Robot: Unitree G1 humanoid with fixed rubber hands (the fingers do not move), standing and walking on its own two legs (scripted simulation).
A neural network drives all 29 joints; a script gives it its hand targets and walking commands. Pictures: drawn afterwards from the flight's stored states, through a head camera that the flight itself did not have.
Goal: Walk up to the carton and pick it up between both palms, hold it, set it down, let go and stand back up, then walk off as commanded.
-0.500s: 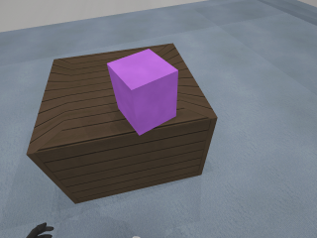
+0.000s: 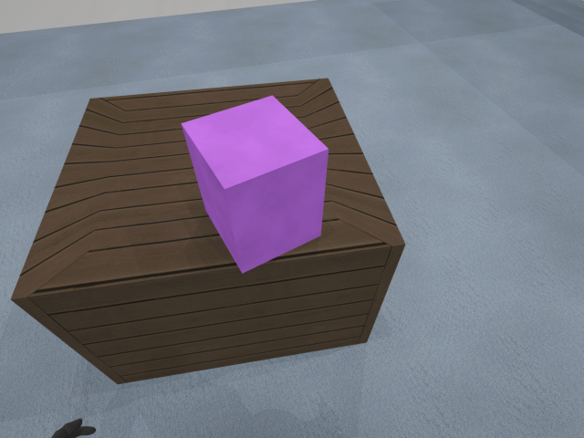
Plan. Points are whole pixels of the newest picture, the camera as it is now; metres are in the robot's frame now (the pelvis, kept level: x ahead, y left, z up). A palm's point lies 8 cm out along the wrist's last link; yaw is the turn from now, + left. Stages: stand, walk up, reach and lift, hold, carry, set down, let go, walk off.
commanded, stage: walk up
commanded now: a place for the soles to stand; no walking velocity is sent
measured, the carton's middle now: (257, 184) +0.62 +0.09 -0.05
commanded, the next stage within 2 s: none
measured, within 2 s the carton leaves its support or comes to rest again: neither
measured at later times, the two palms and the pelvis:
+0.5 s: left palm (45, 425) +0.17 +0.34 -0.06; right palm (529, 420) +0.19 -0.31 -0.08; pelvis +0.10 +0.01 +0.00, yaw +4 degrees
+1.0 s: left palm out of the picture +0.15 +0.32 -0.04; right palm (524, 404) +0.21 -0.32 -0.09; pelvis +0.09 -0.01 +0.01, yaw +6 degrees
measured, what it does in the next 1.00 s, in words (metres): steps on the spot: left foot, then right foot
